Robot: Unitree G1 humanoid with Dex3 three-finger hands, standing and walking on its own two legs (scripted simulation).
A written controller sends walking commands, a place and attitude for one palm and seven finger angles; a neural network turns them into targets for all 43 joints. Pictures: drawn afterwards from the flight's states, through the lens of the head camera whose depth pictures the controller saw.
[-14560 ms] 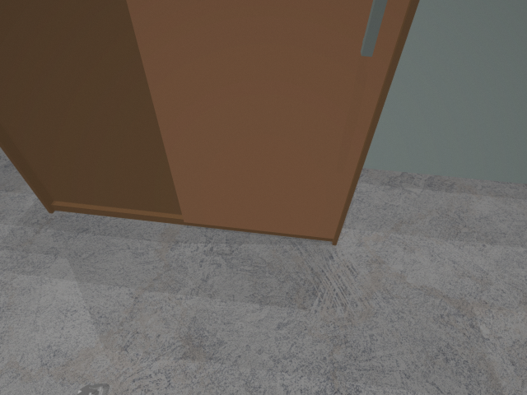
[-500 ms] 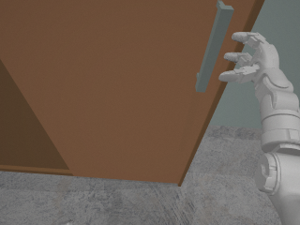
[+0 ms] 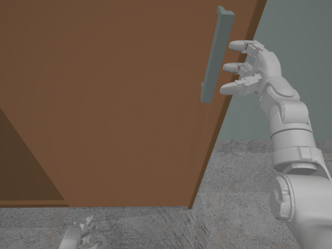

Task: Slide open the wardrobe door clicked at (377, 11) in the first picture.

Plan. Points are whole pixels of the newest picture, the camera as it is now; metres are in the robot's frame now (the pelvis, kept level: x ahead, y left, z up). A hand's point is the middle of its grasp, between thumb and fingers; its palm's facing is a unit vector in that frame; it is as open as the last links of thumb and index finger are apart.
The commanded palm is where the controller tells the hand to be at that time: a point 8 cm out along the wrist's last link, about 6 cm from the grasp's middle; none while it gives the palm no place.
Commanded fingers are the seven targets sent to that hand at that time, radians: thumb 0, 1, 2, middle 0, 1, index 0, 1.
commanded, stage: feel for the door with the fingertips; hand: right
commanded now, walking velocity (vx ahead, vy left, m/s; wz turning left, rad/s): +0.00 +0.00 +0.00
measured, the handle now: (212, 58) +0.50 -0.07 +0.25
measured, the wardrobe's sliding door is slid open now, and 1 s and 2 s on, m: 0.00 0.00 0.00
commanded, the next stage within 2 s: slide the fingers in behind the handle in 0.46 s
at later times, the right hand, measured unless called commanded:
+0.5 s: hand (221, 66) +0.46 -0.09 +0.25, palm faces -0.07 +1.00 -0.01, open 13.8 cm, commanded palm +0.45 -0.14 +0.25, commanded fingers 0.00 0.50 -0.30 0.30 1.20 0.30 1.20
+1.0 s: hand (218, 68) +0.45 -0.08 +0.25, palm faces -0.09 +1.00 -0.02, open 14.0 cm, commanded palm +0.43 -0.13 +0.25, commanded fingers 0.00 0.50 -0.30 0.30 1.20 0.30 1.20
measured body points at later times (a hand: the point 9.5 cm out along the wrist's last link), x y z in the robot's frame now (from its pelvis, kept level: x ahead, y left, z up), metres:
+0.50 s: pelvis +0.00 +0.00 +0.00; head +0.00 +0.02 +0.45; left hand +0.07 +0.26 -0.12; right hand +0.46 -0.14 +0.25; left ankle +0.00 +0.10 -0.74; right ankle -0.03 -0.09 -0.74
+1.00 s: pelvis -0.01 +0.01 +0.00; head -0.01 +0.02 +0.45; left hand +0.09 +0.25 -0.12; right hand +0.45 -0.13 +0.25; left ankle +0.00 +0.10 -0.74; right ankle -0.03 -0.09 -0.74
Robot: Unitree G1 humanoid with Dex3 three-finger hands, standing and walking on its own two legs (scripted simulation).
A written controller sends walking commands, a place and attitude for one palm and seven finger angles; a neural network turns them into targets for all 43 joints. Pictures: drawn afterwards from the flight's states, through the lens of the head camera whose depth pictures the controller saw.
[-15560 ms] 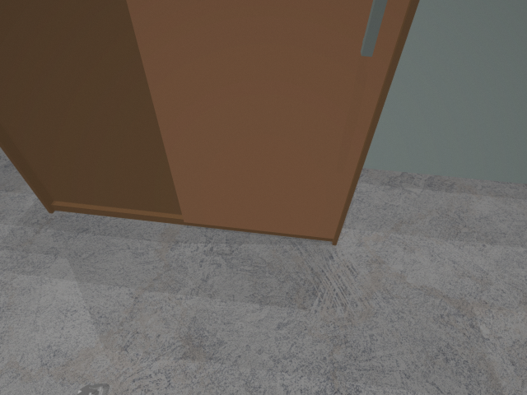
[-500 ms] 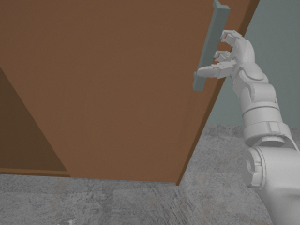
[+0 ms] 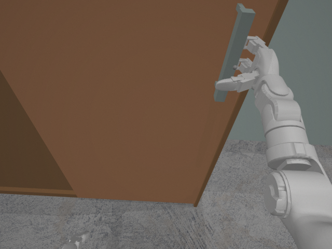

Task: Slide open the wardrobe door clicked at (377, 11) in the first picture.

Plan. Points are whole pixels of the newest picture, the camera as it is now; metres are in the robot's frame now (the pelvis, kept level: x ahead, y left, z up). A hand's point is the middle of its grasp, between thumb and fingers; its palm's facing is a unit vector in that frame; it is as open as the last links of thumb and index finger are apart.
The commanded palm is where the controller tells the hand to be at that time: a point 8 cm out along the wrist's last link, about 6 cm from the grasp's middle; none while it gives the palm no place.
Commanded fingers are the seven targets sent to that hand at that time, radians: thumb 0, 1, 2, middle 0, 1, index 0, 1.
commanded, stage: slide the fingers in behind the handle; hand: right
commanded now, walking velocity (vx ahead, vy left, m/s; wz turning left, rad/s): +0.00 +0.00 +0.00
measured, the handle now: (228, 56) +0.51 -0.09 +0.25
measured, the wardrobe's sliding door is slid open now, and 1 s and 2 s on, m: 0.00 0.00 0.00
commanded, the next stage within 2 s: grip the handle and tug to test in 1.38 s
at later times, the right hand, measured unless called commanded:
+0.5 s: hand (229, 67) +0.45 -0.08 +0.25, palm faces -0.06 +1.00 +0.00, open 14.0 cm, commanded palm +0.43 -0.14 +0.25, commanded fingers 0.00 0.50 -0.30 0.30 1.20 0.30 1.20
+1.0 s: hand (225, 67) +0.45 -0.07 +0.25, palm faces -0.05 +1.00 +0.00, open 14.0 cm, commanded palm +0.42 -0.12 +0.25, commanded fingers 0.00 0.50 -0.30 0.30 1.20 0.30 1.20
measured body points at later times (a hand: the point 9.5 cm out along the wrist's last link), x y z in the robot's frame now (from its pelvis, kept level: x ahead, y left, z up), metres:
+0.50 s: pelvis +0.00 +0.00 +0.00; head -0.01 +0.02 +0.45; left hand +0.14 +0.24 -0.11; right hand +0.45 -0.14 +0.25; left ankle +0.01 +0.09 -0.74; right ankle -0.02 -0.10 -0.74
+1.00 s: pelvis +0.00 +0.00 +0.00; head -0.01 +0.01 +0.45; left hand +0.13 +0.23 -0.11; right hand +0.44 -0.13 +0.25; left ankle +0.01 +0.09 -0.74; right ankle -0.02 -0.10 -0.74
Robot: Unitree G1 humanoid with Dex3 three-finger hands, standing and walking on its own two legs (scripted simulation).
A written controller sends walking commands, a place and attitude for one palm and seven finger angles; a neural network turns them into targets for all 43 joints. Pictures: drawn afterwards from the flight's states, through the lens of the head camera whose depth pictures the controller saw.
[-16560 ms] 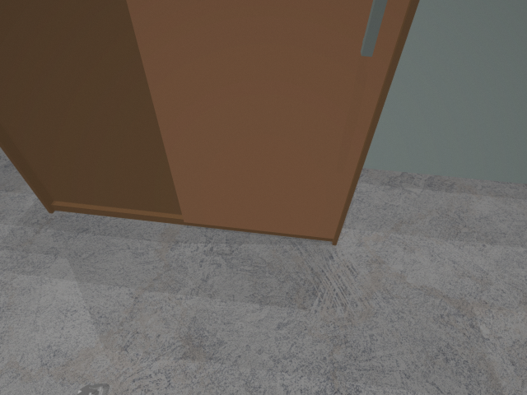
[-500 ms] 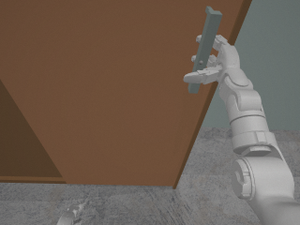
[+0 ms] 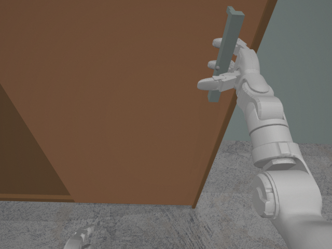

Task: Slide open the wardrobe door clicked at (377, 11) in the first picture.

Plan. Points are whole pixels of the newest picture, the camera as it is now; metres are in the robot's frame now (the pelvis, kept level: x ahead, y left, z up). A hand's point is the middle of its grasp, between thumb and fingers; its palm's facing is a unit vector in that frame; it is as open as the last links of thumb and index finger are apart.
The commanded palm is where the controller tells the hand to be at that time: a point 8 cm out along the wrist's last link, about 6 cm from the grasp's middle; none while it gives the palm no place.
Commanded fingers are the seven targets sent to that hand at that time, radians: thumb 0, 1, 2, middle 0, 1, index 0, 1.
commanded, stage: slide the fingers in behind the handle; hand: right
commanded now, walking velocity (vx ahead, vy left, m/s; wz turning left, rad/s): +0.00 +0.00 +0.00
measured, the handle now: (220, 58) +0.51 -0.08 +0.25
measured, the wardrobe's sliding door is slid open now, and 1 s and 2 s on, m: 0.00 0.00 0.00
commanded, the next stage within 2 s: grip the handle and tug to test in 0.38 s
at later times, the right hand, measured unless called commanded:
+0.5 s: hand (217, 69) +0.44 -0.06 +0.25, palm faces -0.07 +1.00 -0.01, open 14.1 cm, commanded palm +0.43 -0.12 +0.25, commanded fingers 0.00 0.41 -0.34 0.31 1.21 0.31 1.21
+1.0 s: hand (217, 69) +0.45 -0.07 +0.25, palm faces -0.07 +1.00 -0.01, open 8.3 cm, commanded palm +0.42 -0.11 +0.25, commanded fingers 0.00 -0.76 -0.84 0.44 1.38 0.44 1.38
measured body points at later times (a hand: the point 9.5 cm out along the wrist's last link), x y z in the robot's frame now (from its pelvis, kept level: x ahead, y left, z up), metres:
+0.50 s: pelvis +0.00 +0.00 +0.00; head -0.01 +0.01 +0.45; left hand +0.13 +0.24 -0.11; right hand +0.44 -0.12 +0.25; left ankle +0.01 +0.09 -0.74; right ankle -0.02 -0.10 -0.74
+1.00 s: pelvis +0.00 +0.00 +0.00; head -0.01 +0.02 +0.45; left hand +0.13 +0.23 -0.12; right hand +0.45 -0.12 +0.25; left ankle +0.01 +0.09 -0.74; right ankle -0.02 -0.10 -0.74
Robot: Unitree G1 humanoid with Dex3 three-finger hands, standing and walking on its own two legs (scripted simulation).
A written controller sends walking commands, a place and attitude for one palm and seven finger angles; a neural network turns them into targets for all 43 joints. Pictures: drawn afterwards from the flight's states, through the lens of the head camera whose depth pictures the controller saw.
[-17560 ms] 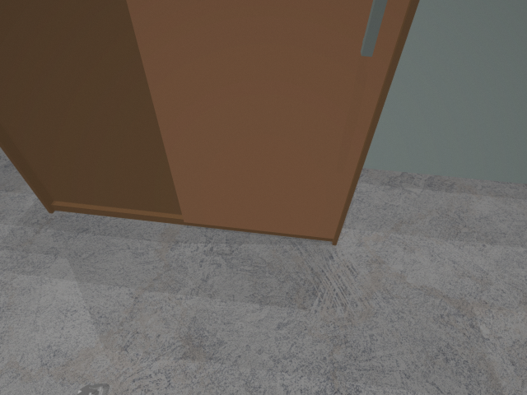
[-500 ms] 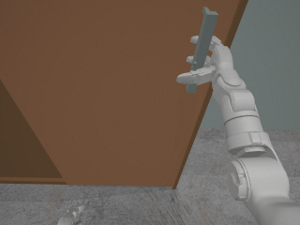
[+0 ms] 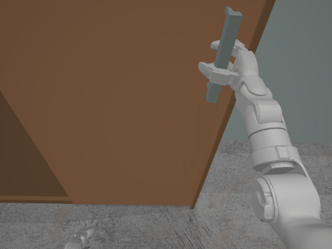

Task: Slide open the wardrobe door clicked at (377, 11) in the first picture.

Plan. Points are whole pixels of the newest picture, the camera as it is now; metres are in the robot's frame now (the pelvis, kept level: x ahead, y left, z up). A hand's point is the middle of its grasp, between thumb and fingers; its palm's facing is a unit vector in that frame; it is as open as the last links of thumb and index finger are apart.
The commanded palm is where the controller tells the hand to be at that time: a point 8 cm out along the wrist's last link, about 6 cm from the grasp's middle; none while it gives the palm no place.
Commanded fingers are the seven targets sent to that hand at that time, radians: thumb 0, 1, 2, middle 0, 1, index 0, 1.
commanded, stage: grip the handle and tug to test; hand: right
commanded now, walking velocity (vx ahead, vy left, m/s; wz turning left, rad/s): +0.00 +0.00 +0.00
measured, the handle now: (219, 58) +0.51 -0.08 +0.25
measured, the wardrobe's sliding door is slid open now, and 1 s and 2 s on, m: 0.00 0.00 0.00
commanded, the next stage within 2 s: tug the door sideways, standing still in 0.90 s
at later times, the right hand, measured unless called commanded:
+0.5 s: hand (216, 69) +0.45 -0.06 +0.25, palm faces -0.08 +1.00 +0.01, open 6.1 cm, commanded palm +0.42 -0.12 +0.25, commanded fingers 0.00 -0.90 -0.90 0.45 1.40 0.45 1.40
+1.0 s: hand (215, 71) +0.44 -0.06 +0.25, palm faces -0.08 +1.00 +0.00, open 6.3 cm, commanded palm +0.40 -0.12 +0.25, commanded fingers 0.00 -0.90 -0.90 0.45 1.40 0.45 1.40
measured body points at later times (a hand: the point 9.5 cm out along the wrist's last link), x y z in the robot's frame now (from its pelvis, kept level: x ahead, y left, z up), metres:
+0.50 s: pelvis +0.00 +0.00 +0.00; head -0.01 +0.02 +0.45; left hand +0.14 +0.24 -0.11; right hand +0.44 -0.12 +0.25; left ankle +0.01 +0.09 -0.74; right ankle -0.03 -0.10 -0.74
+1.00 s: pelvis +0.03 +0.01 +0.00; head +0.01 +0.03 +0.45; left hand +0.18 +0.25 -0.10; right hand +0.44 -0.12 +0.25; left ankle +0.01 +0.09 -0.74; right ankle -0.03 -0.10 -0.74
